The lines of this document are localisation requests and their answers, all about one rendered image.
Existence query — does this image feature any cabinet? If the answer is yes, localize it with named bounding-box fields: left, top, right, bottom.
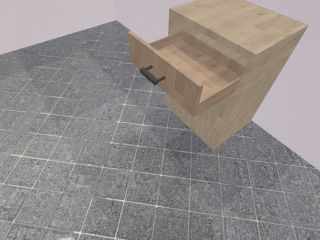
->
left=165, top=0, right=309, bottom=150

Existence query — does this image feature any handle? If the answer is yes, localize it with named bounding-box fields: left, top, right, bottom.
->
left=140, top=65, right=166, bottom=85

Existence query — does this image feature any drawer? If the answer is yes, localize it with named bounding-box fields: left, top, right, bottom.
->
left=128, top=30, right=246, bottom=117

